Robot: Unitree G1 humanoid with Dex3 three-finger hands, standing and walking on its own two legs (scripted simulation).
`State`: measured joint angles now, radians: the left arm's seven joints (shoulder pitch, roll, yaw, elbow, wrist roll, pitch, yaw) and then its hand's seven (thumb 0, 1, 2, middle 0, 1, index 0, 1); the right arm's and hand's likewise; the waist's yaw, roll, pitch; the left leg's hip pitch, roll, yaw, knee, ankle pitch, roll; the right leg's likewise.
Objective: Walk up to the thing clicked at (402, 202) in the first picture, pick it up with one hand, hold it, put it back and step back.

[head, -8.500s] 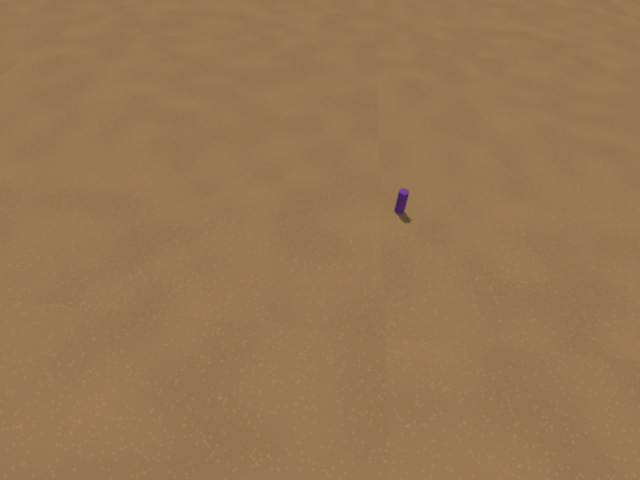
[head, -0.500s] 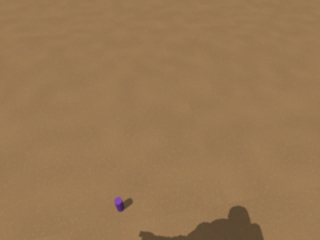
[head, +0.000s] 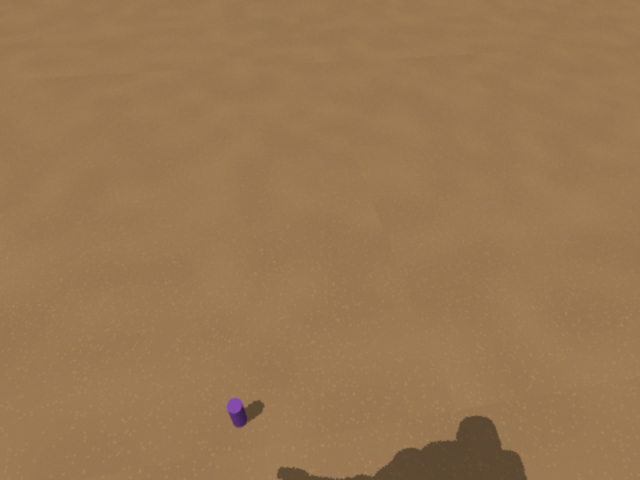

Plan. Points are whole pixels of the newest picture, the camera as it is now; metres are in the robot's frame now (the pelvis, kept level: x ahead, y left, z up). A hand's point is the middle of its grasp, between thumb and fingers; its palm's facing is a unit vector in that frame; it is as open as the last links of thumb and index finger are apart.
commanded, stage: stand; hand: left
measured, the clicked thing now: (237, 413) +0.45 +0.23 -0.72
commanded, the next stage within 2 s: walk up in 0.88 s
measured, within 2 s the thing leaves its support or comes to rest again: neither
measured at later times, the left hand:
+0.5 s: hand out of the picture +0.07 +0.25 -0.15, palm faces -0.01 -0.94 -0.35, open 7.4 cm
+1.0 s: hand out of the picture +0.07 +0.26 -0.16, palm faces +0.02 -0.94 -0.34, open 7.4 cm
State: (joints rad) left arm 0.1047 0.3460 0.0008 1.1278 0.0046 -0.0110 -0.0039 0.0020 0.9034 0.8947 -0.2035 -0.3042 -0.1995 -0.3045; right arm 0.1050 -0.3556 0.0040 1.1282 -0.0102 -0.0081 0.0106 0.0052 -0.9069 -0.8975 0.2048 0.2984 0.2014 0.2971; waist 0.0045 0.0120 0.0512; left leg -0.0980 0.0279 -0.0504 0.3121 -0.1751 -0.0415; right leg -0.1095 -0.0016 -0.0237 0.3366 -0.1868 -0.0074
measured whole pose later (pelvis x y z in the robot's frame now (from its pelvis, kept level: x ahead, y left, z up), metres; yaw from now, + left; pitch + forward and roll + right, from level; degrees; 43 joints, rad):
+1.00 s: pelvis +0.01 +0.00 +0.00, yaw -1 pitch -2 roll +0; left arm 0.15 0.36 0.05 1.08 0.02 0.01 -0.02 0.00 0.90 0.89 -0.20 -0.30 -0.20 -0.30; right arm 0.18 -0.35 -0.02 1.09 -0.03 -0.02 0.01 0.01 -0.91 -0.90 0.21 0.30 0.20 0.30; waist 0.01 -0.01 0.03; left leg -0.12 0.02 -0.04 0.38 -0.23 -0.02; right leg -0.13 0.00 -0.01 0.41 -0.24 -0.01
